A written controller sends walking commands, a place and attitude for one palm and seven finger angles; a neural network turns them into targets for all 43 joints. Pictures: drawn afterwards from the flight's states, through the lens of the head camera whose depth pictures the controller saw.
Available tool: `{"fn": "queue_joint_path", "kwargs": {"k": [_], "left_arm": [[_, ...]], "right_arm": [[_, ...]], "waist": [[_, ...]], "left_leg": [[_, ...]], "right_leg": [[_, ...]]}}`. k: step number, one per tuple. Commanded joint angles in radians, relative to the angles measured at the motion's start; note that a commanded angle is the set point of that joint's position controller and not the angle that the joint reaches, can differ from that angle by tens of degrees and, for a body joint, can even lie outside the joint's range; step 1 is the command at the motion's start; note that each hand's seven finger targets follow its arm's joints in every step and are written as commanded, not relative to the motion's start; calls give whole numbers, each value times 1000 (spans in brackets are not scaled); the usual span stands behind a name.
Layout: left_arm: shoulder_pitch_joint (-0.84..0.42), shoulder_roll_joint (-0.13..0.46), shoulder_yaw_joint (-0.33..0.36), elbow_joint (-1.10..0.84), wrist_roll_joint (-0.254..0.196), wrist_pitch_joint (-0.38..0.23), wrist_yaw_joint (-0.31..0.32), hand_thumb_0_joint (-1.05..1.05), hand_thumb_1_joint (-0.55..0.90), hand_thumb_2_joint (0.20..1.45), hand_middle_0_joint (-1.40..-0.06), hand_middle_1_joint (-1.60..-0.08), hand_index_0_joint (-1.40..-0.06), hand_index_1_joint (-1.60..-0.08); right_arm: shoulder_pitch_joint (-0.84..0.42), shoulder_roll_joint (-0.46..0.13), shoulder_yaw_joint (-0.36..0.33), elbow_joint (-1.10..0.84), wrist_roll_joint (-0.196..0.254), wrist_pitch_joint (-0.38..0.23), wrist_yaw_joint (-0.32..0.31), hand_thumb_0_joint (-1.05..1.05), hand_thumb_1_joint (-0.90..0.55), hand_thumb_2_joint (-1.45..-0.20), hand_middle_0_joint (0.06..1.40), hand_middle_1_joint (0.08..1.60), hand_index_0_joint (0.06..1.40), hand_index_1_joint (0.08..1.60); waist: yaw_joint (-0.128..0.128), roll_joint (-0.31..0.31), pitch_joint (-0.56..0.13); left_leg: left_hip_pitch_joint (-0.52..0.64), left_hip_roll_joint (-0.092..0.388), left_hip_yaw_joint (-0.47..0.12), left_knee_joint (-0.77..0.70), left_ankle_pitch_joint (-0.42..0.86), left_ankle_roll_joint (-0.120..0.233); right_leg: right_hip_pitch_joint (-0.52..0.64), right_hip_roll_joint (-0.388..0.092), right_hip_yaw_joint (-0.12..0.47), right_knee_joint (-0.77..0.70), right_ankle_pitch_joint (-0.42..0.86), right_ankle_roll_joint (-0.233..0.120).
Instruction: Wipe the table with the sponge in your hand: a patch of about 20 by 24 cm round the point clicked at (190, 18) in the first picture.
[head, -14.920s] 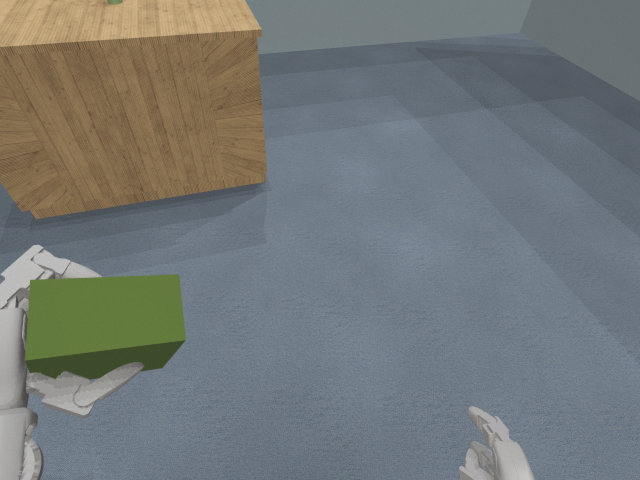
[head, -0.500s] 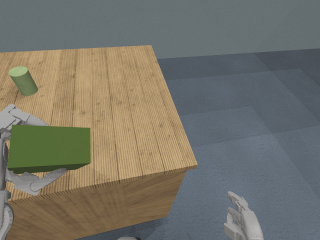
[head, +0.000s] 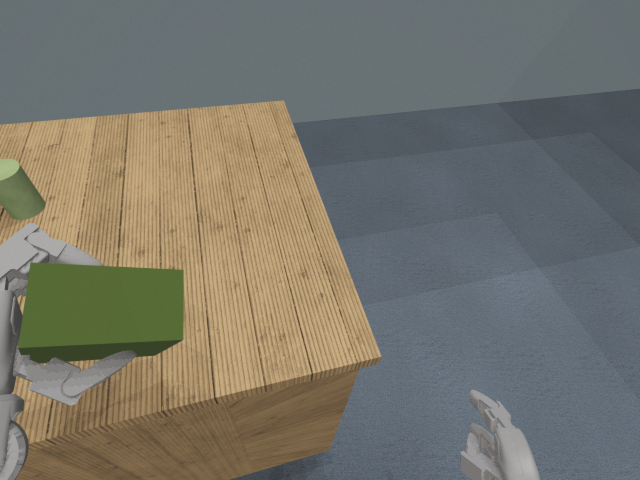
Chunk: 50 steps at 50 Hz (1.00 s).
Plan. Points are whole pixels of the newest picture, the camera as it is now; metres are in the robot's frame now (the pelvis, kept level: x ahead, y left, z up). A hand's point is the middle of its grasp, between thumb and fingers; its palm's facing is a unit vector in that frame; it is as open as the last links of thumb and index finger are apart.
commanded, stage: come to a stop and stand still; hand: left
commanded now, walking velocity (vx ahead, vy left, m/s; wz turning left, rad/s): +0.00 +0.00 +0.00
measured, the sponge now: (125, 317) +0.23 +0.21 +0.13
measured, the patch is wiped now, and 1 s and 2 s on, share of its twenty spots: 0.00 0.00 0.00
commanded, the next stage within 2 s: look again from close up in 0.46 s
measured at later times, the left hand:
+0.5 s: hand (87, 304) +0.24 +0.24 +0.15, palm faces +0.39 -0.84 -0.38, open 10.6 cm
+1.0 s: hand (71, 317) +0.22 +0.25 +0.15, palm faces +0.39 -0.84 -0.38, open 10.6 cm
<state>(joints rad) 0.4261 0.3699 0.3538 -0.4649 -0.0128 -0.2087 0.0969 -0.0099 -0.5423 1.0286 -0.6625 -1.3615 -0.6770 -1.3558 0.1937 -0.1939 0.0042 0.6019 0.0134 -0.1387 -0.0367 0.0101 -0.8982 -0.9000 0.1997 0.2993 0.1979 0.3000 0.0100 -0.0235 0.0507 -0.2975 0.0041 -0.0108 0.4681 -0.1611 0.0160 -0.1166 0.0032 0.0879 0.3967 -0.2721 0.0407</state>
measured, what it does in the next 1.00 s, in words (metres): stands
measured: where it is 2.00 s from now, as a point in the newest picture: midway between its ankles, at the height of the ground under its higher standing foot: outside the picture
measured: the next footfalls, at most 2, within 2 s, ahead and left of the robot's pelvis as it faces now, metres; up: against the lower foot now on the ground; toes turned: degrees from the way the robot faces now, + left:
none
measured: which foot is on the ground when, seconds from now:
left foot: down 0.00-1.00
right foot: down 0.00-1.00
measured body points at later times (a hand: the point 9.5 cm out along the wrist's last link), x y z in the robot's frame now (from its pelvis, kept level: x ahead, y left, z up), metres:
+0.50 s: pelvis +0.02 -0.01 +0.00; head +0.03 +0.01 +0.45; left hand +0.21 +0.29 +0.17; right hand +0.20 -0.23 -0.07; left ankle +0.06 +0.11 -0.74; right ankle -0.03 -0.16 -0.74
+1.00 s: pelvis +0.01 +0.00 +0.00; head +0.02 +0.01 +0.45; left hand +0.19 +0.29 +0.17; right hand +0.18 -0.22 -0.08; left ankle +0.06 +0.11 -0.74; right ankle -0.03 -0.16 -0.74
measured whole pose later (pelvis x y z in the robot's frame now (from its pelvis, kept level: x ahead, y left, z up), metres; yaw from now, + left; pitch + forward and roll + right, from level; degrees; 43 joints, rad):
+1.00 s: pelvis +0.01 +0.00 +0.00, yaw +1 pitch -1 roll -1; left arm 0.44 0.35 0.33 -0.45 -0.02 -0.16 0.11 -0.01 -0.54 1.03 -0.66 -1.36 -0.68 -1.35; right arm 0.20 -0.18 0.01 0.59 0.03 -0.08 -0.05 0.01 -0.90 -0.90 0.20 0.30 0.20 0.30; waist 0.01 -0.01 0.03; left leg -0.27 -0.01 -0.02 0.46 -0.17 0.02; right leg -0.08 -0.01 0.08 0.38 -0.28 0.04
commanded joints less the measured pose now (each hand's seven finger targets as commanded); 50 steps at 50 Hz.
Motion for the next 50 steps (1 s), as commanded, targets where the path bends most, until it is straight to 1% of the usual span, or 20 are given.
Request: {"fn": "queue_joint_path", "kwargs": {"k": [1, 4, 5, 7, 9, 10, 14, 15, 19, 20, 29, 30, 34, 37, 39, 40, 44, 45, 49, 50], "left_arm": [[-48, 169, 124, -240, -23, -59, 25, 0, 100, 1300, -1200, -1600, -1200, -1600], [-39, 182, 134, -237, -22, -47, 31, 0, 100, 1300, -1200, -1600, -1200, -1600], [-37, 150, 107, -231, -26, -49, 25, 0, 100, 1300, -1200, -1600, -1200, -1600], [-45, 158, 110, -237, -27, -43, 24, 0, 100, 1300, -1200, -1600, -1200, -1600], [-62, 173, 118, -242, -25, -34, 32, 0, 100, 1300, -1200, -1600, -1200, -1600], [-53, 154, 105, -221, -28, -33, 29, 0, 100, 1300, -1200, -1600, -1200, -1600], [-81, 174, 115, -230, -25, -21, 37, 0, 100, 1300, -1200, -1600, -1200, -1600], [-73, 152, 101, -208, -29, -23, 33, 0, 100, 1300, -1200, -1600, -1200, -1600], [-100, 173, 110, -223, -25, -13, 40, 0, 100, 1300, -1200, -1600, -1200, -1600], [-98, 145, 87, -213, -28, -17, 36, 0, 100, 1300, -1200, -1600, -1200, -1600], [-75, 177, 115, -241, -26, -16, 44, 0, 100, 1300, -1200, -1600, -1200, -1600], [-71, 156, 98, -247, -30, -20, 39, 0, 100, 1300, -1200, -1600, -1200, -1600], [-49, 179, 121, -250, -28, -19, 43, 0, 100, 1300, -1200, -1600, -1200, -1600], [-33, 166, 117, -236, -33, -20, 38, 0, 100, 1300, -1200, -1600, -1200, -1600], [-43, 172, 116, -240, -29, -18, 40, 0, 100, 1300, -1200, -1600, -1200, -1600], [-40, 149, 97, -222, -33, -19, 36, 0, 100, 1300, -1200, -1600, -1200, -1600], [-68, 168, 108, -223, -26, -16, 40, 0, 100, 1300, -1200, -1600, -1200, -1600], [-65, 144, 88, -216, -28, -19, 36, 0, 100, 1300, -1200, -1600, -1200, -1600], [-107, 168, 99, -248, -20, -23, 40, 0, 100, 1300, -1200, -1600, -1200, -1600], [-95, 150, 90, -229, -26, -25, 37, 0, 100, 1300, -1200, -1600, -1200, -1600]], "right_arm": [[-85, -128, -53, -162, 8, -45, -12, 0, -900, -900, 200, 300, 200, 300], [-89, -125, -49, -156, 10, -34, -16, 0, -900, -900, 200, 300, 200, 300], [-74, -130, -49, -152, 5, -30, -14, 0, -900, -900, 200, 300, 200, 300], [-77, -128, -50, -160, 8, -27, -14, 0, -900, -900, 200, 300, 200, 300], [-88, -126, -47, -157, 10, -19, -19, 0, -900, -900, 200, 300, 200, 300], [-79, -129, -46, -154, 5, -15, -18, 0, -900, -900, 200, 300, 200, 300], [-93, -123, -46, -159, 10, -2, -23, 0, -900, -900, 200, 300, 200, 300], [-86, -125, -46, -155, 6, 1, -23, 0, -900, -900, 200, 300, 200, 300], [-101, -123, -46, -162, 11, 10, -26, 0, -900, -900, 200, 300, 200, 300], [-92, -126, -45, -161, 6, 12, -24, 0, -900, -900, 200, 300, 200, 300], [-101, -123, -48, -172, 12, 21, -26, 0, -900, -900, 200, 300, 200, 300], [-95, -125, -48, -175, 10, 20, -24, 0, -900, -900, 200, 300, 200, 300], [-96, -124, -50, -175, 15, 19, -26, 0, -900, -900, 200, 300, 200, 300], [-86, -122, -49, -177, 15, 17, -25, 0, -900, -900, 200, 300, 200, 300], [-92, -123, -49, -172, 16, 18, -27, 0, -900, -900, 200, 300, 200, 300], [-84, -124, -46, -170, 12, 17, -26, 0, -900, -900, 200, 300, 200, 300], [-93, -123, -46, -169, 15, 15, -28, 0, -900, -900, 200, 300, 200, 300], [-85, -124, -45, -166, 11, 14, -28, 0, -900, -900, 200, 300, 200, 300], [-97, -123, -46, -167, 14, 5, -28, 0, -900, -900, 200, 300, 200, 300], [-87, -122, -42, -164, 9, 5, -28, 0, -900, -900, 200, 300, 200, 300]], "waist": [[13, 114, -198], [12, 102, -209], [10, 88, -209], [10, 89, -210], [8, 100, -201], [10, 76, -195], [6, 75, -180], [8, 60, -170], [5, 75, -167], [6, 68, -163], [7, 105, -167], [7, 95, -163], [6, 110, -176], [8, 95, -182], [5, 100, -176], [4, 89, -163], [1, 102, -140], [2, 86, -135], [-1, 121, -127], [0, 113, -121]], "left_leg": [[192, 77, -52, -76, 139, 24], [215, 80, -42, -54, 221, 22], [207, 79, -40, -52, 228, 24], [218, 81, -36, -46, 244, 23], [209, 77, -38, -45, 236, 20], [198, 75, -35, -41, 214, 25], [197, 67, -32, -42, 167, 21], [192, 66, -25, -38, 143, 26], [198, 64, -26, -35, 160, 24], [188, 64, -28, -40, 143, 25], [188, 73, -41, -59, 123, 27], [182, 72, -42, -62, 107, 28], [192, 80, -46, -65, 137, 28], [187, 81, -46, -63, 135, 29], [189, 82, -46, -66, 124, 28], [180, 80, -44, -72, 93, 28], [158, 80, -54, -94, 15, 26], [150, 77, -50, -94, -13, 30], [143, 79, -66, -116, -67, 28], [137, 87, -74, -134, -93, 28]], "right_leg": [[-43, -20, -43, -27, 210, -49], [-40, -31, -45, -28, 253, -46], [-41, -24, -51, -30, 259, -46], [-39, -32, -44, -30, 276, -46], [-33, -41, -35, -37, 277, -48], [-37, -37, -40, -49, 275, -46], [-38, -52, -13, -65, 278, -54], [-48, -47, -19, -74, 271, -52], [-40, -56, -8, -75, 287, -55], [-38, -48, -21, -76, 271, -53], [-26, -52, -26, -66, 237, -55], [-29, -43, -31, -66, 229, -54], [-21, -49, -36, -54, 236, -53], [-13, -45, -42, -55, 241, -51], [-23, -49, -39, -58, 228, -51], [-36, -41, -44, -64, 213, -50], [-39, -45, -37, -72, 169, -53], [-44, -37, -45, -76, 159, -50], [-46, -39, -36, -74, 120, -55], [-53, -22, -48, -74, 103, -51]]}}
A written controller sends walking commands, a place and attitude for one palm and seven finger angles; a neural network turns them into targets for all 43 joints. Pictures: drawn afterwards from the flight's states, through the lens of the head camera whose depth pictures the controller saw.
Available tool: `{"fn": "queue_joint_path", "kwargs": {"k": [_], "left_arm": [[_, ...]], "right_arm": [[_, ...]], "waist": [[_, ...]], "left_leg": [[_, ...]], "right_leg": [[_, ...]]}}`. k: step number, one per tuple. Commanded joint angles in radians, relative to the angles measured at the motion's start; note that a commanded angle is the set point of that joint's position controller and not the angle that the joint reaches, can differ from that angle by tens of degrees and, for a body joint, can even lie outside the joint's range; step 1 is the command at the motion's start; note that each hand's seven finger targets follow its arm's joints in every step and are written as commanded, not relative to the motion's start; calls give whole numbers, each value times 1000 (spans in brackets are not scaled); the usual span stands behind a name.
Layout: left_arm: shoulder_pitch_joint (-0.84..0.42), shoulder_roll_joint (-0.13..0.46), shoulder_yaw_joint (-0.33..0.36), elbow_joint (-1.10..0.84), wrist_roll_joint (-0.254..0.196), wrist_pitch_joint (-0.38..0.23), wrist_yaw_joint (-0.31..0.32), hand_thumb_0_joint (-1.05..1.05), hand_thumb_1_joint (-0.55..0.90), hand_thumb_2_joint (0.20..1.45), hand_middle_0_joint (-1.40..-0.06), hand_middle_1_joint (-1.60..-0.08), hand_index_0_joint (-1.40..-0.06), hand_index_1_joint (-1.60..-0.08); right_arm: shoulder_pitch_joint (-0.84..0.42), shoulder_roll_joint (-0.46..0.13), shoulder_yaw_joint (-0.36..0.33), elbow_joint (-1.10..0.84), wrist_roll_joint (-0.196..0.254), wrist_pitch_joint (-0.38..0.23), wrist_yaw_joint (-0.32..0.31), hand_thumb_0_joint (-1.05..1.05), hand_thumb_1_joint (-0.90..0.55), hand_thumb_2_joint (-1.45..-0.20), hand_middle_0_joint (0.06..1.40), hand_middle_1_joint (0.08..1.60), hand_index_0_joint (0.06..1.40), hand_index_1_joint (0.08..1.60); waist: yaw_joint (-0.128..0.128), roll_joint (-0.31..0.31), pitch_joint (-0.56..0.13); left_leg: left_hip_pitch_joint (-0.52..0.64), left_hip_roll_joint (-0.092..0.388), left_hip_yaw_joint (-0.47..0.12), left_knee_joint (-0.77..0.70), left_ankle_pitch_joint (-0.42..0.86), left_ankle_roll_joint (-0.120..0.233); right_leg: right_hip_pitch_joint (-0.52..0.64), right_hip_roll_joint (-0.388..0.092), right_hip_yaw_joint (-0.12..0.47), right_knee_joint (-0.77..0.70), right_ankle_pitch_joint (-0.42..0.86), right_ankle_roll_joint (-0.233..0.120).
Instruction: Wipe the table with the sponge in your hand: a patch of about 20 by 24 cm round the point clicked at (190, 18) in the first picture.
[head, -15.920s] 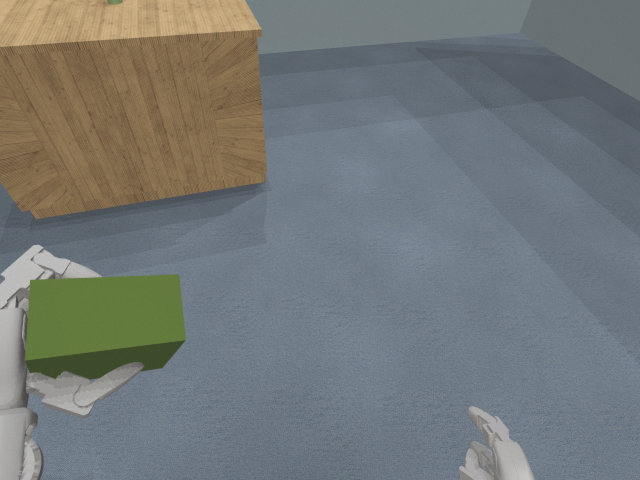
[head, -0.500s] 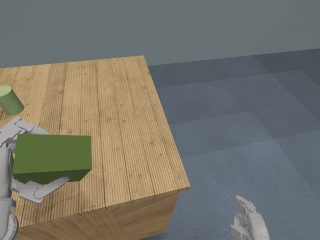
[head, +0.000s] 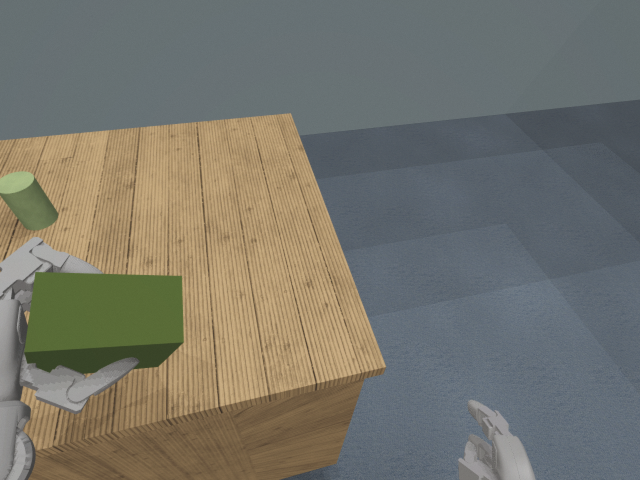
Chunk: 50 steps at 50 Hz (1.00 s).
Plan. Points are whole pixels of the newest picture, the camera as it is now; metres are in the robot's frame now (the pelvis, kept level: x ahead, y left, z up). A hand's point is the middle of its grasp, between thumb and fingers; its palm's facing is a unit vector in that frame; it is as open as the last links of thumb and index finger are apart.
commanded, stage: shuffle to correct the standing spot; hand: left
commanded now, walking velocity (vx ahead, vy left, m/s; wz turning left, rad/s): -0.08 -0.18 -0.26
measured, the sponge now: (127, 326) +0.23 +0.21 +0.13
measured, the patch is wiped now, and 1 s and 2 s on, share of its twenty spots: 0.00 0.00 0.00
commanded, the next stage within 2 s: come to a stop and stand still in 0.28 s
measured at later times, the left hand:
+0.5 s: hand (162, 321) +0.23 +0.17 +0.15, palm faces +0.26 -0.88 -0.40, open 10.6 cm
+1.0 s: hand (90, 314) +0.22 +0.24 +0.16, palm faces +0.34 -0.85 -0.40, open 10.6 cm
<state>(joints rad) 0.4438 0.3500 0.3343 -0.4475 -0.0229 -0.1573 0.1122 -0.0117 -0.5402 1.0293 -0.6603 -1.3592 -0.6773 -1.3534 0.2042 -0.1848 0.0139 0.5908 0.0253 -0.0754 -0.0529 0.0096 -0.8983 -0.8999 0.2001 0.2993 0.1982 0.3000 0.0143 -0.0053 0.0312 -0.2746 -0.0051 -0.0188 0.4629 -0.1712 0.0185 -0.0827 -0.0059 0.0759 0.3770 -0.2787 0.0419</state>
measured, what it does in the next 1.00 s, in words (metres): stands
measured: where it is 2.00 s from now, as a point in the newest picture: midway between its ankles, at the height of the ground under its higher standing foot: outside the picture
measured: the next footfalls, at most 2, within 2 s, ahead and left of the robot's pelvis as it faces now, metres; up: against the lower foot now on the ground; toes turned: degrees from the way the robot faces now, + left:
none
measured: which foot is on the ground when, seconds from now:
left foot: down 0.00-1.00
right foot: down 0.00-1.00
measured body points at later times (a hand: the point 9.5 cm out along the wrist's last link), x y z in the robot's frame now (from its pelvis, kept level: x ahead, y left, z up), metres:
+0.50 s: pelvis -0.01 -0.05 -0.01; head +0.02 -0.04 +0.44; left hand +0.21 +0.22 +0.17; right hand +0.14 -0.30 -0.09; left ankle +0.05 +0.10 -0.74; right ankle -0.04 -0.16 -0.74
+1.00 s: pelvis +0.00 +0.00 +0.00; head +0.02 +0.02 +0.45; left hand +0.20 +0.28 +0.18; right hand +0.18 -0.21 -0.07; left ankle +0.05 +0.11 -0.74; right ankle -0.04 -0.16 -0.74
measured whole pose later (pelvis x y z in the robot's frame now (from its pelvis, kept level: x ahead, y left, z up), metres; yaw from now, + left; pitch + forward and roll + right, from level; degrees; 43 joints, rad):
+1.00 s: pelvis +0.00 +0.00 +0.00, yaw -2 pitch -1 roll -1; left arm 0.45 0.37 0.35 -0.52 -0.03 -0.16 0.11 -0.01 -0.54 1.03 -0.66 -1.36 -0.68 -1.35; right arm 0.18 -0.15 0.04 0.56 0.02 -0.10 -0.05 0.01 -0.90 -0.90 0.20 0.30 0.20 0.30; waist 0.02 -0.03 0.06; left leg -0.29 0.01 0.01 0.47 -0.18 0.02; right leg -0.12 0.00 0.11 0.41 -0.29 0.04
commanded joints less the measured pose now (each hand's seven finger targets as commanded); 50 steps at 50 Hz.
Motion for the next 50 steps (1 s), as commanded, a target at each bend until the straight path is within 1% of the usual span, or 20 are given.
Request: {"fn": "queue_joint_path", "kwargs": {"k": [1, 4, 7, 12, 14, 15, 17, 19, 20, 21, 24, 25, 28, 31, 34, 35, 40, 43, 44, 50], "left_arm": [[-128, 176, 113, -272, -17, -78, 20, 0, 100, 1300, -1200, -1600, -1200, -1600], [-137, 194, 133, -279, -19, -76, 20, 0, 100, 1300, -1200, -1600, -1200, -1600], [-120, 172, 126, -277, -28, -75, 11, 0, 100, 1300, -1200, -1600, -1200, -1600], [-86, 160, 121, -284, -35, -67, -2, 0, 100, 1300, -1200, -1600, -1200, -1600], [-61, 194, 151, -285, -35, -60, 2, 0, 100, 1300, -1200, -1600, -1200, -1600], [-54, 172, 131, -283, -42, -61, -5, 0, 100, 1300, -1200, -1600, -1200, -1600], [-58, 203, 156, -291, -52, -62, -9, 0, 100, 1300, -1200, -1600, -1200, -1600], [-71, 227, 171, -302, -55, -56, -2, 0, 100, 1300, -1200, -1600, -1200, -1600], [-59, 205, 157, -290, -61, -60, -3, 0, 100, 1300, -1200, -1600, -1200, -1600], [-69, 222, 172, -309, -59, -60, 0, 0, 100, 1300, -1200, -1600, -1200, -1600], [-37, 245, 201, -290, -50, -61, 22, 0, 100, 1300, -1200, -1600, -1200, -1600], [-17, 220, 183, -284, -51, -67, 20, 0, 100, 1300, -1200, -1600, -1200, -1600], [20, 238, 204, -285, -46, -71, 21, 0, 100, 1300, -1200, -1600, -1200, -1600], [28, 227, 191, -280, -42, -71, 17, 0, 100, 1300, -1200, -1600, -1200, -1600], [40, 207, 170, -248, -38, -62, 17, 0, 100, 1300, -1200, -1600, -1200, -1600], [22, 182, 143, -257, -37, -65, 13, 0, 100, 1300, -1200, -1600, -1200, -1600], [-46, 185, 127, -295, -28, -72, 18, 0, 100, 1300, -1200, -1600, -1200, -1600], [-65, 191, 135, -318, -23, -76, 20, 0, 100, 1300, -1200, -1600, -1200, -1600], [-85, 206, 139, -335, -18, -78, 24, 0, 100, 1300, -1200, -1600, -1200, -1600], [-74, 168, 117, -310, -20, -75, 23, 0, 100, 1300, -1200, -1600, -1200, -1600]], "right_arm": [[-101, -129, -58, -166, 3, -64, -10, 0, -900, -900, 200, 300, 200, 300], [-100, -133, -62, -168, 4, -66, -7, 0, -900, -900, 200, 300, 200, 300], [-90, -131, -68, -180, 4, -70, 2, 0, -900, -900, 200, 300, 200, 300], [-81, -132, -77, -199, 8, -62, 26, 0, -900, -900, 200, 300, 200, 300], [-79, -127, -79, -204, 12, -52, 29, 0, -900, -900, 200, 300, 200, 300], [-75, -129, -79, -205, 6, -44, 32, 0, -900, -900, 200, 300, 200, 300], [-62, -120, -88, -210, 4, -34, 31, 0, -900, -900, 200, 300, 200, 300], [-64, -114, -85, -205, 6, -22, 29, 0, -900, -900, 200, 300, 200, 300], [-71, -114, -82, -201, 2, -18, 29, 0, -900, -900, 200, 300, 200, 300], [-85, -117, -86, -212, 6, -23, 25, 0, -900, -900, 200, 300, 200, 300], [-113, -119, -73, -196, 13, -18, 14, 0, -900, -900, 200, 300, 200, 300], [-108, -117, -69, -192, 8, -17, 12, 0, -900, -900, 200, 300, 200, 300], [-116, -119, -70, -193, 11, -18, 6, 0, -900, -900, 200, 300, 200, 300], [-113, -125, -71, -192, 13, -20, 1, 0, -900, -900, 200, 300, 200, 300], [-109, -127, -70, -185, 14, -24, -4, 0, -900, -900, 200, 300, 200, 300], [-101, -132, -68, -183, 10, -26, -4, 0, -900, -900, 200, 300, 200, 300], [-106, -130, -59, -184, 6, -46, -12, 0, -900, -900, 200, 300, 200, 300], [-96, -128, -59, -184, 6, -61, -11, 0, -900, -900, 200, 300, 200, 300], [-98, -126, -56, -177, 4, -63, -14, 0, -900, -900, 200, 300, 200, 300], [-83, -122, -46, -162, -4, -75, -10, 0, -900, -900, 200, 300, 200, 300]], "waist": [[-5, 100, -109], [-5, 137, -113], [-3, 180, -120], [-2, 166, -126], [-4, 100, -128], [-7, 55, -122], [-12, -40, -127], [-22, -55, -131], [-22, -45, -136], [-17, -19, -138], [-8, 33, -141], [-6, 23, -142], [2, 10, -150], [0, 0, -158], [-5, 36, -140], [-6, 42, -135], [-10, 108, -106], [-10, 113, -123], [-13, 143, -129], [-12, 139, -149]], "left_leg": [[129, 109, -72, -137, -75, 23], [135, 158, -103, -160, -76, 23], [121, 205, -107, -160, -104, 33], [92, 209, -63, -89, -145, 27], [103, 180, -33, -20, -105, 15], [100, 159, -6, 26, -121, 9], [112, 118, 28, 142, -88, -10], [113, 102, 26, 199, -39, -19], [118, 100, 33, 204, -19, -11], [123, 97, 28, 198, 12, -12], [114, 83, 17, 163, 96, 0], [129, 76, 24, 152, 118, 10], [155, 80, 27, 119, 200, 21], [185, 98, 18, 76, 263, 24], [189, 112, 7, 30, 238, 25], [188, 117, 5, 10, 201, 25], [140, 132, -33, -89, -51, 34], [144, 134, -50, -102, -67, 37], [142, 135, -59, -117, -65, 35], [170, 139, -55, -117, -20, 33]], "right_leg": [[-87, -8, -34, -42, 113, -52], [-103, 10, -49, 7, 90, -44], [-116, 21, -65, 51, 65, -36], [-131, 27, -51, 37, 65, -41], [-158, 12, -2, 1, 107, -55], [-190, 5, 32, -15, 122, -64], [-242, -56, 131, -32, 194, -104], [-247, -101, 187, -20, 281, -139], [-247, -99, 194, -22, 300, -134], [-230, -109, 209, -8, 366, -130], [-162, -114, 185, 14, 474, -100], [-161, -95, 161, 12, 473, -86], [-122, -74, 121, 22, 551, -44], [-114, -53, 85, 28, 501, -47], [-127, -42, 62, 13, 378, -55], [-136, -29, 52, 12, 315, -56], [-141, -13, 13, -3, 130, -57], [-119, -12, 4, -2, 137, -59], [-109, -16, 0, 3, 132, -60], [-104, -9, -23, -5, 157, -55]]}}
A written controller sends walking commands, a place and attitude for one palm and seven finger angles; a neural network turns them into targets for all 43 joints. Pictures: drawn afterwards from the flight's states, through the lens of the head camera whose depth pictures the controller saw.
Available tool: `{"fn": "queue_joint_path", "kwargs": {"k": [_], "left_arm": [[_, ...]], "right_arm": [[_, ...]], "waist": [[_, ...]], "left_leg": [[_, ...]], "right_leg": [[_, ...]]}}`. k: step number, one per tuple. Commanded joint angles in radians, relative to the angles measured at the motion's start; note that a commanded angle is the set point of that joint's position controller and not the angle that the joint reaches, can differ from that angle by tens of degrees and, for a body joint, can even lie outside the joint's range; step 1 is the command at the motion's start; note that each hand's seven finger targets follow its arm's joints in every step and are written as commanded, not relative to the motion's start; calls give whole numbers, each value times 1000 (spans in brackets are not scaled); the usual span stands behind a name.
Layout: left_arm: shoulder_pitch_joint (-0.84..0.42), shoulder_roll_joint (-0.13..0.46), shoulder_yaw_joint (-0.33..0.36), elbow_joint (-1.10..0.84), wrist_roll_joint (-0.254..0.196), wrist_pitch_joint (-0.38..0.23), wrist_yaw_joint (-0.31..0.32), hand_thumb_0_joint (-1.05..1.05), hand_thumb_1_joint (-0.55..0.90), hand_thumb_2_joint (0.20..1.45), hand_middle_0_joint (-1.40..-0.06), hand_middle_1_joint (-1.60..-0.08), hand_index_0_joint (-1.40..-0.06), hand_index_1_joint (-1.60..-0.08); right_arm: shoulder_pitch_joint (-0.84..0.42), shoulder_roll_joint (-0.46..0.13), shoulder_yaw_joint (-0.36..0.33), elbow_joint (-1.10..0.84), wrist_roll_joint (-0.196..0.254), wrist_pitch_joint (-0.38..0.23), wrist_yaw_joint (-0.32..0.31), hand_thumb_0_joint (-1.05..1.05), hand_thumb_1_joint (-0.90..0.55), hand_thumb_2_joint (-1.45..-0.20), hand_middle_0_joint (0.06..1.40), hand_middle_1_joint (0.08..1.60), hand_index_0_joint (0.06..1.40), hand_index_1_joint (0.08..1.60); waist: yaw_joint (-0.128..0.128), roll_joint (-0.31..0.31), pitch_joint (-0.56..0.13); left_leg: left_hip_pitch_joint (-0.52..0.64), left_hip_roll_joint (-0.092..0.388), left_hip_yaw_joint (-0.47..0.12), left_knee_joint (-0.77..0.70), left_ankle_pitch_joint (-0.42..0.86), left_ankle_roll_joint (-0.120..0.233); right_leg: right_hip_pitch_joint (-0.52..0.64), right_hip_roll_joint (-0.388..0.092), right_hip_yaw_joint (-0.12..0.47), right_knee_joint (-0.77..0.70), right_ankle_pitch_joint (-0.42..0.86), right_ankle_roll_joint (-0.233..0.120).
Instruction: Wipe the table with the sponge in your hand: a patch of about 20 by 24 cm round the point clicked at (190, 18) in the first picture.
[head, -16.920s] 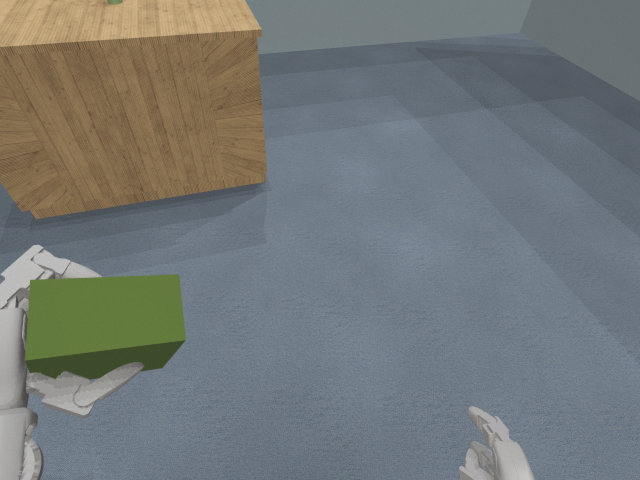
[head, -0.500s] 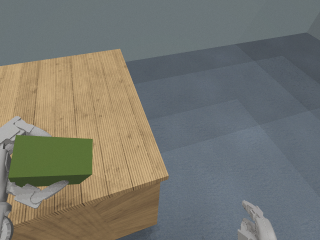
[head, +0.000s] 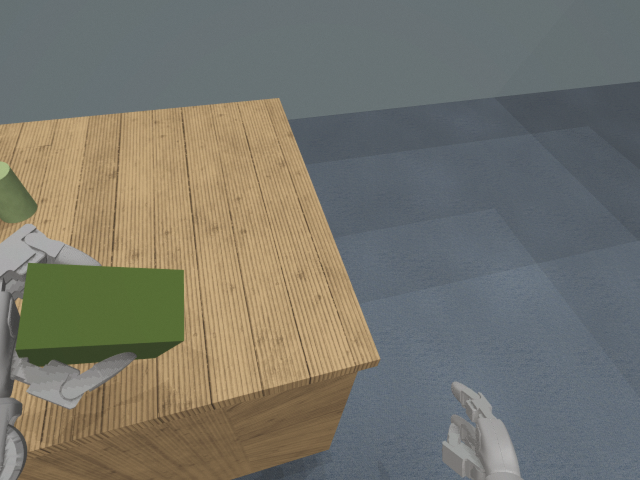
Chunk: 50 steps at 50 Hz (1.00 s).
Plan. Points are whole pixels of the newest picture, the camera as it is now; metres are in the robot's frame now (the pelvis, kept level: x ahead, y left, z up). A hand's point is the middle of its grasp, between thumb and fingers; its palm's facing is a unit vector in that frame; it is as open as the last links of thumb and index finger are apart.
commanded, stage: come to a stop and stand still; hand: left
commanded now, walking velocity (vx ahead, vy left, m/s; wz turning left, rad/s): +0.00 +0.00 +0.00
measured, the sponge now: (125, 318) +0.23 +0.21 +0.14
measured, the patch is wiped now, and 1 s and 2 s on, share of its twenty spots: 0.00 0.00 0.00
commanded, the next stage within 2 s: look again from close up in 0.86 s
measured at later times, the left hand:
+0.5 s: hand (107, 307) +0.23 +0.22 +0.16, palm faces +0.26 -0.88 -0.39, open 10.6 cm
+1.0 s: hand (57, 319) +0.22 +0.26 +0.15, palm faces +0.34 -0.86 -0.39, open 10.6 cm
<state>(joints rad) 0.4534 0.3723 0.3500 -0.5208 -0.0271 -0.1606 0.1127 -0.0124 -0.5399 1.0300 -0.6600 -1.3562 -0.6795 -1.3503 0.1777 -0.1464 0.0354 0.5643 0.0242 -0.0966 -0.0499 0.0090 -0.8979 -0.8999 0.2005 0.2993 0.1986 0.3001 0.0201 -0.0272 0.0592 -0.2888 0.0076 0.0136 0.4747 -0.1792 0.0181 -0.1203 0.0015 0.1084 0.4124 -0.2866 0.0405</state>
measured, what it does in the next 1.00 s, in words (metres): stands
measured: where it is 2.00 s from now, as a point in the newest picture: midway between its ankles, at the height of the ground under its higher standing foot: outside the picture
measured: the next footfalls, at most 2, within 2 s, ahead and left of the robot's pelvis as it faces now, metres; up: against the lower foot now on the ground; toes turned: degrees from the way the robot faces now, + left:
none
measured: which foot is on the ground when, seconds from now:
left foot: down 0.00-1.00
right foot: down 0.00-1.00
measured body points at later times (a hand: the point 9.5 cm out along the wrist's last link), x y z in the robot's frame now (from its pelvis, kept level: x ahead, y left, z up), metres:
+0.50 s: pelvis -0.01 +0.00 +0.00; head +0.02 +0.02 +0.45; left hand +0.21 +0.27 +0.18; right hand +0.16 -0.25 -0.06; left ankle +0.05 +0.11 -0.74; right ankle -0.04 -0.16 -0.74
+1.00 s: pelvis -0.01 +0.02 +0.00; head +0.02 +0.05 +0.45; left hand +0.19 +0.31 +0.17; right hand +0.19 -0.19 -0.06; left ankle +0.05 +0.11 -0.74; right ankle -0.04 -0.16 -0.74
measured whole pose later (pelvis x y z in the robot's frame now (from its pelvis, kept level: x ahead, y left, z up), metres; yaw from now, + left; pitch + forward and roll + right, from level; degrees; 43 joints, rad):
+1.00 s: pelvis -0.01 +0.02 +0.00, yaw -1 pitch -1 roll -2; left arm 0.40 0.37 0.35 -0.46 -0.01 -0.20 0.08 -0.01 -0.55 1.03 -0.67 -1.34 -0.69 -1.33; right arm 0.15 -0.16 0.03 0.57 0.02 -0.14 -0.03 0.01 -0.90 -0.90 0.20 0.30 0.20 0.30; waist 0.03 -0.04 0.08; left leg -0.30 0.00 0.04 0.49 -0.18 0.04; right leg -0.12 -0.01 0.13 0.39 -0.26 0.07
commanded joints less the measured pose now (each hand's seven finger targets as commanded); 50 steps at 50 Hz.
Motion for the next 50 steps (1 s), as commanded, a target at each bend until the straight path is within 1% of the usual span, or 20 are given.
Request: {"fn": "queue_joint_path", "kwargs": {"k": [1, 5, 11, 12, 13, 14, 15, 16, 19, 23, 24, 25, 29, 33, 36, 39, 44, 45, 49, 50], "left_arm": [[-90, 154, 104, -235, -15, -67, 22, 0, 100, 1300, -1200, -1600, -1200, -1600], [-79, 127, 87, -185, -13, -60, 20, 0, 100, 1300, -1200, -1600, -1200, -1600], [-104, 148, 93, -211, -12, -56, 22, 0, 100, 1300, -1200, -1600, -1200, -1600], [-1049, 939, 681, -351, 120, -166, 18, 0, 100, 1300, -1200, -1600, -1200, -1600], [-519, 309, 262, 166, 28, -142, -25, 0, 100, 1300, -1200, -1600, -1200, -1600], [-349, 269, 230, 33, -8, -120, -7, 0, 100, 1300, -1200, -1600, -1200, -1600], [-326, 202, 156, 58, -1, -110, -16, 0, 100, 1300, -1200, -1600, -1200, -1600], [-289, 211, 136, -47, -10, -115, -27, 0, 100, 1300, -1200, -1600, -1200, -1600], [-91, 94, 30, -149, -20, -110, -34, 0, 100, 1300, -1200, -1600, -1200, -1600], [-43, 196, 125, -174, -14, -114, -18, 0, 100, 1300, -1200, -1600, -1200, -1600], [-49, 259, 191, -183, -11, -116, -2, 0, 100, 1300, -1200, -1600, -1200, -1600], [-53, 238, 192, -154, -17, -122, -2, 0, 100, 1300, -1200, -1600, -1200, -1600], [-131, 293, 256, -197, -23, -144, 6, 0, 100, 1300, -1200, -1600, -1200, -1600], [-132, 234, 202, -230, -23, -146, -2, 0, 100, 1300, -1200, -1600, -1200, -1600], [-112, 163, 119, -249, -11, -133, -3, 0, 100, 1300, -1200, -1600, -1200, -1600], [-93, 144, 98, -222, 4, -112, 5, 0, 100, 1300, -1200, -1600, -1200, -1600], [-130, 186, 142, -181, 6, -102, 10, 0, 100, 1300, -1200, -1600, -1200, -1600], [-124, 168, 132, -155, 1, -102, 6, 0, 100, 1300, -1200, -1600, -1200, -1600], [-146, 208, 170, -198, -4, -110, 5, 0, 100, 1300, -1200, -1600, -1200, -1600], [-145, 180, 145, -187, -8, -111, 0, 0, 100, 1300, -1200, -1600, -1200, -1600]], "right_arm": [[-62, -156, -70, -142, 2, -58, -11, 0, -900, -900, 200, 300, 200, 300], [-55, -162, -67, -129, -2, -49, -9, 0, -900, -900, 200, 300, 200, 300], [-71, -160, -73, -143, 7, -45, -8, 0, -900, -900, 200, 300, 200, 300], [-17, -190, -89, -120, -56, -97, 4, 0, -900, -900, 200, 300, 200, 300], [-80, -89, -47, -52, -29, -106, 8, 0, -900, -900, 200, 300, 200, 300], [-71, -168, -105, -96, -1, -95, 8, 0, -900, -900, 200, 300, 200, 300], [-32, -185, -116, -123, 4, -110, 13, 0, -900, -900, 200, 300, 200, 300], [-47, -192, -117, -128, 5, -112, 23, 0, -900, -900, 200, 300, 200, 300], [-85, -175, -109, -147, 15, -114, 56, 0, -900, -900, 200, 300, 200, 300], [-90, -187, -105, -161, 1, -107, 39, 0, -900, -900, 200, 300, 200, 300], [-104, -191, -104, -158, -1, -96, 26, 0, -900, -900, 200, 300, 200, 300], [-91, -190, -104, -160, -4, -89, 17, 0, -900, -900, 200, 300, 200, 300], [-96, -182, -96, -163, 0, -79, -12, 0, -900, -900, 200, 300, 200, 300], [-68, -178, -97, -158, 0, -102, -7, 0, -900, -900, 200, 300, 200, 300], [-60, -185, -98, -146, 0, -123, 3, 0, -900, -900, 200, 300, 200, 300], [-66, -184, -97, -127, -1, -124, 10, 0, -900, -900, 200, 300, 200, 300], [-76, -182, -89, -120, -4, -99, 6, 0, -900, -900, 200, 300, 200, 300], [-68, -180, -87, -123, -7, -92, 5, 0, -900, -900, 200, 300, 200, 300], [-88, -171, -81, -137, -4, -84, -1, 0, -900, -900, 200, 300, 200, 300], [-79, -171, -80, -140, -6, -83, 1, 0, -900, -900, 200, 300, 200, 300]], "waist": [[-18, 157, -169], [-18, 126, -157], [-21, 102, -152], [45, -116, 28], [-3, -98, -159], [25, 93, -209], [16, 137, -259], [21, 186, -289], [23, 123, -282], [16, -31, -145], [19, -17, -134], [9, -14, -121], [5, 108, -116], [8, 144, -199], [3, 155, -215], [4, 122, -227], [2, 99, -159], [1, 84, -145], [3, 104, -151], [0, 99, -151]], "left_leg": [[180, 128, -90, -132, -17, 29], [163, 120, -85, -135, -52, 27], [163, 102, -76, -117, -36, 26], [2, 111, -27, 28, 111, 26], [203, 26, -35, 5, 223, 13], [261, 41, 12, -31, 233, 0], [290, 47, 23, -2, 243, 3], [310, 63, 8, 2, 274, 20], [270, 69, 0, -7, 243, 24], [155, 45, 2, -38, -28, 5], [155, 45, 2, -51, -57, 3], [136, 45, -9, -65, -83, 6], [118, 69, -27, -108, -101, 20], [198, 74, -20, -74, 27, 31], [233, 91, -31, -75, 96, 32], [253, 95, -23, -54, 190, 28], [183, 86, -30, -82, 66, 16], [164, 87, -30, -88, 26, 21], [161, 80, -32, -100, -10, 19], [152, 81, -35, -105, -35, 22]], "right_leg": [[-66, -22, -51, -45, 163, -54], [-65, -18, -55, -62, 156, -53], [-61, -35, -33, -79, 181, -60], [-262, -75, 25, -155, 220, -84], [-225, -68, 63, -61, 288, -107], [-130, -42, 36, -32, 326, -99], [-122, -38, 61, -20, 334, -96], [-113, -49, 56, 0, 336, -75], [-95, -38, 32, -7, 284, -62], [-161, -43, 51, -107, 110, -65], [-179, -45, 45, -115, 63, -66], [-176, -40, 30, -113, 34, -66], [-119, -17, -7, -65, 80, -56], [-66, -18, -22, -40, 191, -54], [-75, -17, -38, -25, 218, -50], [-78, -21, -42, -26, 259, -44], [-90, -23, -25, -58, 207, -48], [-87, -23, -33, -67, 195, -47], [-66, -24, -29, -76, 188, -50], [-63, -23, -34, -81, 174, -50]]}}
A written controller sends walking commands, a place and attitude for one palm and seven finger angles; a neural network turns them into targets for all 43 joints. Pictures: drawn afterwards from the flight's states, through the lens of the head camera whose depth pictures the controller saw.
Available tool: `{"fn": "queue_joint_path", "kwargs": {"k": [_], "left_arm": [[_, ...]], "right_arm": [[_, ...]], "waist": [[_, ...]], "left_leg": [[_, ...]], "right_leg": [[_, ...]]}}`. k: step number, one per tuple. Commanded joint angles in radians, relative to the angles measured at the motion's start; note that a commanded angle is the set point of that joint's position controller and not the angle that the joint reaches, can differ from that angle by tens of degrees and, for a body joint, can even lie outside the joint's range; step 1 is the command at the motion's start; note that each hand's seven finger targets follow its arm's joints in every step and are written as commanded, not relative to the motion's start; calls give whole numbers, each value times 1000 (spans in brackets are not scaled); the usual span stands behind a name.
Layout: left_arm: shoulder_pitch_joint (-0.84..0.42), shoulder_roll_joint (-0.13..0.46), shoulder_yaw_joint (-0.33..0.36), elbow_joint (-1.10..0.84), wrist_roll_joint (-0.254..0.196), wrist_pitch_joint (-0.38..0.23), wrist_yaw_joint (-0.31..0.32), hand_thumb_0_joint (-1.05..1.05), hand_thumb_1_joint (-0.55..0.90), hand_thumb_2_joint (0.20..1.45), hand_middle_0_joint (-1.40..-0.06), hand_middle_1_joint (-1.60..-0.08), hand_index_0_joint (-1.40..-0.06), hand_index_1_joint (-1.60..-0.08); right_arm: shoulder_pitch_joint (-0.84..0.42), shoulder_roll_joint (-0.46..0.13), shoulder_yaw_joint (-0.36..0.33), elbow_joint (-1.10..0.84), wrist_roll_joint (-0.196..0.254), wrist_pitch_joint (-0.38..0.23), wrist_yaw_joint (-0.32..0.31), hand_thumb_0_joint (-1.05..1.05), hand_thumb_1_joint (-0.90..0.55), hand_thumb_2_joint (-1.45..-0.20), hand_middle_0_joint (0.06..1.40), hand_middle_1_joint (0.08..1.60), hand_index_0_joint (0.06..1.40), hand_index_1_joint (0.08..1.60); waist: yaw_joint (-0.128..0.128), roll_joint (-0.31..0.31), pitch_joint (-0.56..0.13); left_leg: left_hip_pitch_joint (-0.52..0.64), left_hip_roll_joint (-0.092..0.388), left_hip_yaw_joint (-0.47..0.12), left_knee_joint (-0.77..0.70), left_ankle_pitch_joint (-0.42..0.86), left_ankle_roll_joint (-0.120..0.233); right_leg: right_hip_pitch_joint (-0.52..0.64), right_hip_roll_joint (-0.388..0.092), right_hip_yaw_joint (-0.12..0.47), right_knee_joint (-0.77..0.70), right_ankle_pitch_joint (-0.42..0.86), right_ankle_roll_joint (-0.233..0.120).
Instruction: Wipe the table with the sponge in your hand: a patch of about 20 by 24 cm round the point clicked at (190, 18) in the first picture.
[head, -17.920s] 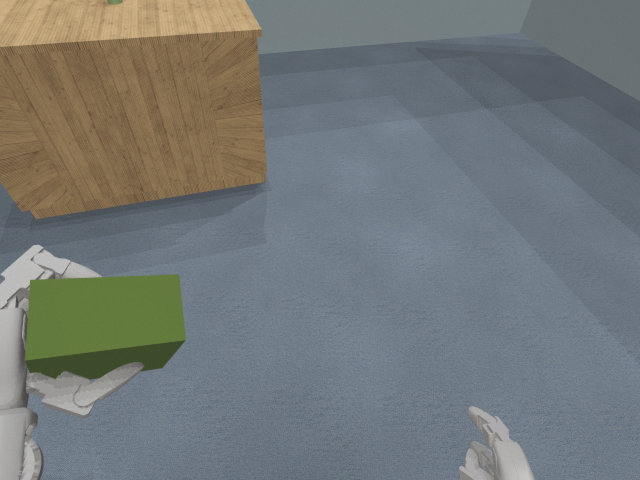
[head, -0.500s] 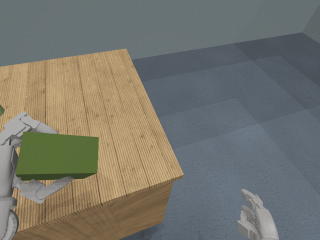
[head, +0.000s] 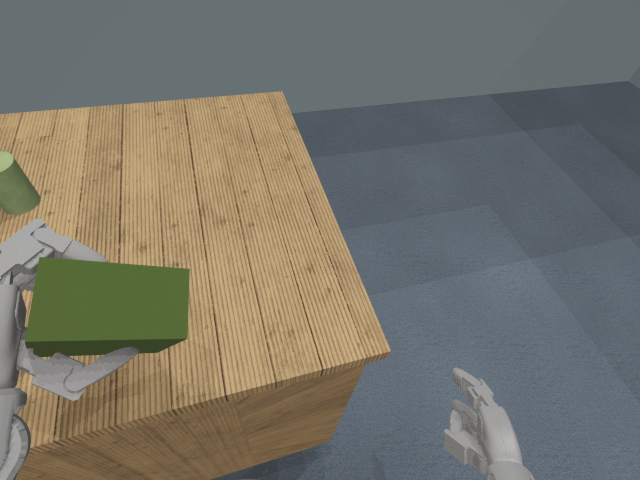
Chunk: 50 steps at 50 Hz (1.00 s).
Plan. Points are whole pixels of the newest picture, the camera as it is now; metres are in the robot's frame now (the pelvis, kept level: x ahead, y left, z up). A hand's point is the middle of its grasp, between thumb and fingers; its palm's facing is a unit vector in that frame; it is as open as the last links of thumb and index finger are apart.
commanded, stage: look again from close up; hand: left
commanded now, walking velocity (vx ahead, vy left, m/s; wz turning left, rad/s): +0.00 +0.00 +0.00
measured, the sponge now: (130, 313) +0.24 +0.22 +0.12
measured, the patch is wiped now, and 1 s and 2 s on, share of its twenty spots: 0.00 0.00 0.00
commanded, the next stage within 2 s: shuffle to correct the standing spot in 0.28 s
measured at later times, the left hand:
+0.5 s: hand (70, 324) +0.21 +0.24 +0.16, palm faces +0.38 -0.82 -0.42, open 10.6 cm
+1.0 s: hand (174, 293) +0.24 +0.17 +0.16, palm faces +0.26 -0.85 -0.47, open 10.6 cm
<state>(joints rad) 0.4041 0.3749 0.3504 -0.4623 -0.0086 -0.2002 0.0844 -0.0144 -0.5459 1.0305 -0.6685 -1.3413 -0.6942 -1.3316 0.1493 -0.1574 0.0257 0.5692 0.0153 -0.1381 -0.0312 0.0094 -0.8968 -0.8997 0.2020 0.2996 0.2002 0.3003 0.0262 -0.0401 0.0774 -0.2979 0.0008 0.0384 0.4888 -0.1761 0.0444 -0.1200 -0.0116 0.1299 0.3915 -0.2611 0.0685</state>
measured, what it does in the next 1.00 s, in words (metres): shifts its weight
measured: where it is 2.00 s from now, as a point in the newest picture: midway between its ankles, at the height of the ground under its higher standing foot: outside the picture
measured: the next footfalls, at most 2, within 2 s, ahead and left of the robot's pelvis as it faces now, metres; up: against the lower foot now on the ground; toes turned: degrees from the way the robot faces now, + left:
none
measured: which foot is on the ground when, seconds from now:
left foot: down 0.00-1.00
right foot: down 0.00-1.00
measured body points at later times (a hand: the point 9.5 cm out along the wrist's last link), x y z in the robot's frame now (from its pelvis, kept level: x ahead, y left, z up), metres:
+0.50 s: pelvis -0.01 -0.01 +0.00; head +0.02 +0.01 +0.45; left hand +0.18 +0.29 +0.18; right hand +0.17 -0.23 -0.07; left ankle +0.06 +0.09 -0.74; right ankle -0.02 -0.18 -0.74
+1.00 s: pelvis +0.01 -0.06 -0.01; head +0.04 -0.05 +0.44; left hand +0.22 +0.21 +0.19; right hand +0.16 -0.32 -0.08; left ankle +0.06 +0.09 -0.74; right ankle -0.02 -0.18 -0.74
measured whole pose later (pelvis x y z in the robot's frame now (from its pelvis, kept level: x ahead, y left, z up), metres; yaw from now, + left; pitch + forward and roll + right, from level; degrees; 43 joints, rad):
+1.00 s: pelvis +0.01 -0.06 -0.01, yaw -2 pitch +0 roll -2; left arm 0.48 0.42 0.41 -0.53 -0.06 -0.19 0.07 -0.01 -0.54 1.03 -0.67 -1.33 -0.70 -1.32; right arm 0.21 -0.23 -0.05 0.54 0.04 -0.08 -0.03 0.01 -0.90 -0.90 0.20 0.30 0.20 0.30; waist -0.04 0.00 0.08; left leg -0.34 0.11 0.03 0.59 -0.24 -0.03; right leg -0.19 0.10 0.13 0.53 -0.33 -0.01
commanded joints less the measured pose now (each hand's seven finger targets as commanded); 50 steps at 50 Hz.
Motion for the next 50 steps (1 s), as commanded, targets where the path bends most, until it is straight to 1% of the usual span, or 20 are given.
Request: {"fn": "queue_joint_path", "kwargs": {"k": [1, 6, 9, 10, 19, 20, 24, 25, 26, 30, 32, 34, 35, 36, 38, 42, 44, 45, 48, 50], "left_arm": [[-89, 184, 149, -270, -27, -74, 27, 0, 100, 1300, -1200, -1600, -1200, -1600], [-72, 151, 110, -281, -23, -71, 27, 0, 100, 1300, -1200, -1600, -1200, -1600], [-70, 166, 124, -261, -14, -69, 34, 0, 100, 1300, -1200, -1600, -1200, -1600], [-75, 140, 103, -249, -16, -72, 31, 0, 100, 1300, -1200, -1600, -1200, -1600], [-71, 181, 140, -245, -12, -78, 37, 0, 100, 1300, -1200, -1600, -1200, -1600], [-74, 151, 116, -233, -15, -80, 31, 0, 100, 1300, -1200, -1600, -1200, -1600], [-91, 182, 154, -236, -23, -72, 28, 0, 100, 1300, -1200, -1600, -1200, -1600], [-96, 142, 119, -222, -27, -71, 21, 0, 100, 1300, -1200, -1600, -1200, -1600], [-98, 159, 137, -229, -29, -71, 19, 0, 100, 1300, -1200, -1600, -1200, -1600], [-109, 135, 110, -228, -36, -55, 10, 0, 100, 1300, -1200, -1600, -1200, -1600], [-114, 156, 126, -252, -40, -56, 4, 0, 100, 1300, -1200, -1600, -1200, -1600], [-108, 183, 145, -282, -41, -49, 8, 0, 100, 1300, -1200, -1600, -1200, -1600], [-98, 161, 125, -290, -50, -52, 2, 0, 100, 1300, -1200, -1600, -1200, -1600], [-97, 185, 146, -310, -56, -52, -2, 0, 100, 1300, -1200, -1600, -1200, -1600], [-88, 201, 163, -314, -63, -52, -2, 0, 100, 1300, -1200, -1600, -1200, -1600], [-16, 228, 210, -304, -72, -45, 0, 0, 100, 1300, -1200, -1600, -1200, -1600], [39, 232, 222, -284, -66, -43, 12, 0, 100, 1300, -1200, -1600, -1200, -1600], [59, 203, 203, -279, -73, -48, 12, 0, 100, 1300, -1200, -1600, -1200, -1600], [85, 216, 211, -275, -69, -51, 21, 0, 100, 1300, -1200, -1600, -1200, -1600], [105, 196, 192, -246, -67, -48, 25, 0, 100, 1300, -1200, -1600, -1200, -1600]], "right_arm": [[-52, -158, -73, -155, 6, -43, -17, 0, -900, -900, 200, 300, 200, 300], [-47, -164, -74, -156, 8, -51, -14, 0, -900, -900, 200, 300, 200, 300], [-53, -166, -74, -147, 11, -54, -17, 0, -900, -900, 200, 300, 200, 300], [-37, -173, -75, -143, 7, -51, -17, 0, -900, -900, 200, 300, 200, 300], [-50, -168, -75, -144, 14, -58, -21, 0, -900, -900, 200, 300, 200, 300], [-36, -170, -76, -143, 9, -58, -18, 0, -900, -900, 200, 300, 200, 300], [-46, -169, -85, -155, 18, -60, -12, 0, -900, -900, 200, 300, 200, 300], [-32, -172, -86, -155, 14, -59, -8, 0, -900, -900, 200, 300, 200, 300], [-31, -169, -92, -166, 18, -60, -4, 0, -900, -900, 200, 300, 200, 300], [-26, -170, -96, -172, 17, -46, 13, 0, -900, -900, 200, 300, 200, 300], [-23, -168, -105, -186, 20, -44, 21, 0, -900, -900, 200, 300, 200, 300], [-19, -162, -106, -190, 22, -32, 24, 0, -900, -900, 200, 300, 200, 300], [-10, -162, -106, -190, 15, -26, 24, 0, -900, -900, 200, 300, 200, 300], [-6, -159, -114, -201, 15, -25, 23, 0, -900, -900, 200, 300, 200, 300], [-5, -153, -114, -198, 14, -16, 21, 0, -900, -900, 200, 300, 200, 300], [-16, -159, -118, -197, 17, -2, 5, 0, -900, -900, 200, 300, 200, 300], [-26, -156, -109, -193, 25, 6, 2, 0, -900, -900, 200, 300, 200, 300], [-20, -150, -103, -190, 23, 8, 2, 0, -900, -900, 200, 300, 200, 300], [-26, -147, -102, -189, 28, 8, -2, 0, -900, -900, 200, 300, 200, 300], [-27, -154, -93, -177, 23, 7, -9, 0, -900, -900, 200, 300, 200, 300]], "waist": [[-3, 123, -183], [-6, 159, -191], [-5, 156, -181], [-7, 146, -175], [-5, 144, -145], [-10, 135, -144], [-6, 164, -150], [-11, 174, -153], [-5, 186, -155], [-7, 153, -149], [-5, 146, -141], [-10, 86, -153], [-14, 45, -158], [-14, 29, -162], [-21, 15, -177], [-18, 91, -205], [-19, 127, -216], [-19, 109, -223], [-19, 32, -213], [-19, 13, -205]], "left_leg": [[172, 89, -60, -114, -29, -2], [177, 97, -70, -135, -54, -2], [169, 103, -79, -151, -91, -6], [149, 105, -84, -155, -110, -1], [118, 105, -95, -175, -208, -3], [109, 109, -100, -182, -237, -1], [112, 179, -126, -208, -271, 3], [87, 193, -132, -217, -313, 10], [81, 207, -133, -210, -309, 14], [74, 202, -87, -132, -321, 5], [86, 184, -65, -70, -298, -5], [146, 148, -33, 11, -240, -20], [157, 129, -19, 60, -219, -21], [177, 116, -14, 102, -167, -28], [189, 106, -12, 144, -75, -31], [218, 145, -41, 124, 124, -10], [202, 127, -29, 125, 182, -15], [192, 114, -15, 129, 176, -16], [162, 79, 0, 141, 129, -25], [177, 84, -8, 93, 167, -18]], "right_leg": [[-53, -12, -53, -58, 159, -78], [-52, -8, -68, -47, 138, -75], [-62, -6, -71, -43, 108, -73], [-55, -3, -79, -45, 102, -72], [-65, -4, -77, -53, 52, -73], [-72, 10, -81, -50, 47, -72], [-96, 26, -96, 37, 28, -63], [-93, 38, -102, 64, 23, -61], [-93, 35, -102, 79, 21, -61], [-136, 39, -79, 63, 9, -70], [-175, 34, -47, 39, 12, -81], [-239, 15, 13, -1, 37, -101], [-266, 4, 46, -18, 56, -112], [-286, -15, 91, -18, 103, -126], [-275, -41, 116, -8, 180, -142], [-238, -15, 60, 51, 274, -111], [-182, -34, 66, 46, 343, -108], [-161, -33, 70, 35, 374, -105], [-116, -75, 117, 12, 538, -96], [-110, -58, 83, 16, 528, -90]]}}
